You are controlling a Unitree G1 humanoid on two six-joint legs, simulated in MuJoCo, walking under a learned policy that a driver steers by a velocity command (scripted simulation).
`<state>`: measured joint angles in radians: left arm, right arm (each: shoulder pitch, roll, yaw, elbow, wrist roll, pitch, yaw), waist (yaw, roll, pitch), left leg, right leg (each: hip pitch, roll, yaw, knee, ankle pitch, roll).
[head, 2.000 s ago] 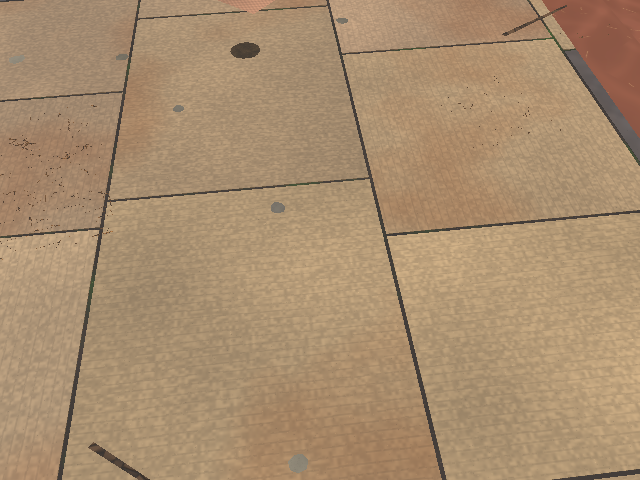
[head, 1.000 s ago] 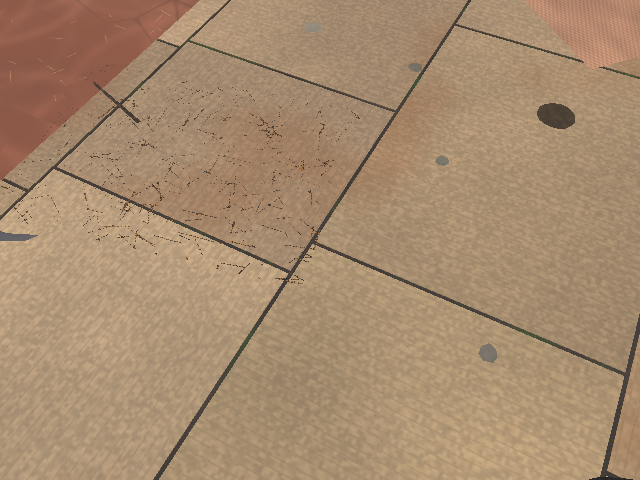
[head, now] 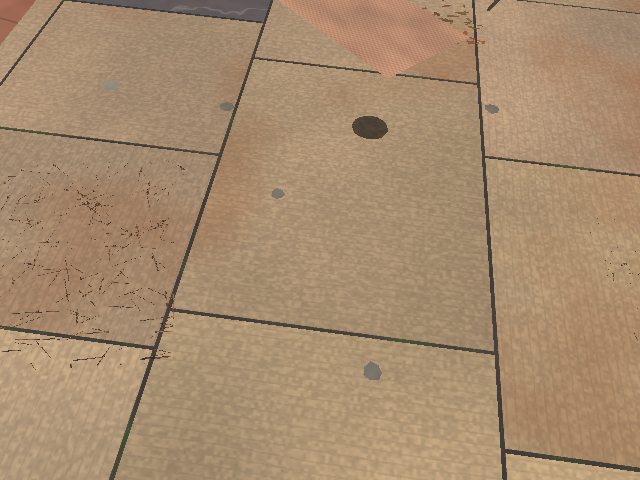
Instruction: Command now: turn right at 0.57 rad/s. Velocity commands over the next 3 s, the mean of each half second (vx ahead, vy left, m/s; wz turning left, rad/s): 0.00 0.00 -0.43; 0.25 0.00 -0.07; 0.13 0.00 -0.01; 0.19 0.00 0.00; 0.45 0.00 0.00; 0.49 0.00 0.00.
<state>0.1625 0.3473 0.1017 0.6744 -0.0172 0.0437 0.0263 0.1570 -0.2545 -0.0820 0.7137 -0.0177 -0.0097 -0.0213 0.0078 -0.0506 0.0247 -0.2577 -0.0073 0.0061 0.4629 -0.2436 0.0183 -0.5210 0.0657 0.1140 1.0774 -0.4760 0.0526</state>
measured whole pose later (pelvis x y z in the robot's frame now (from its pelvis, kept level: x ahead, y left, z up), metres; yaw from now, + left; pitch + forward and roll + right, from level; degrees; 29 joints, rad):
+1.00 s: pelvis +0.08 -0.07 +0.00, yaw -13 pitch +2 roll +0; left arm 0.13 0.29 0.06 0.68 -0.01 -0.06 -0.04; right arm 0.42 -0.26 -0.04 0.85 0.01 -0.05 -0.01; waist -0.08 -0.04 0.02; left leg 0.02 0.02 0.01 0.25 -0.30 0.00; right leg -0.59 -0.06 -0.01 0.73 -0.14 0.01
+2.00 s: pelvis +0.33 -0.13 -0.01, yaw -12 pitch +1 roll +0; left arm 0.33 0.28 0.05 0.95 -0.03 -0.05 0.00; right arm 0.21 -0.25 -0.03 0.85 0.02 -0.11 0.02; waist 0.02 -0.04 0.01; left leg -0.29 -0.01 0.05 0.58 -0.29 0.06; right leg -0.17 -0.03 0.00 0.58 -0.40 0.00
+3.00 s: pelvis +0.86 -0.21 -0.02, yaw -12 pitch +2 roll -2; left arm 0.37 0.29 0.05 0.98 -0.01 -0.05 0.00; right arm 0.03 -0.25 -0.03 0.76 0.01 -0.10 0.03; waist 0.07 0.01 0.03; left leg -0.49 0.04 0.03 0.52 -0.07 0.05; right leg 0.00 0.00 -0.02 0.46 -0.44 0.00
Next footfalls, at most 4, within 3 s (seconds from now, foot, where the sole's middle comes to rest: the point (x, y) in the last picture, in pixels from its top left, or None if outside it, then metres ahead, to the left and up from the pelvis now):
0.28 right None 0.02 -0.15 -0.78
0.72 left None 0.04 0.06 -0.78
1.12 right None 0.27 -0.26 -0.78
1.46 left None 0.30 -0.02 -0.78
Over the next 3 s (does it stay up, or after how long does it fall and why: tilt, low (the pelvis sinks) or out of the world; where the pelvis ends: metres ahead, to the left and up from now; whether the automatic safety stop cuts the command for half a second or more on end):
stays up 0.86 -0.21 -0.02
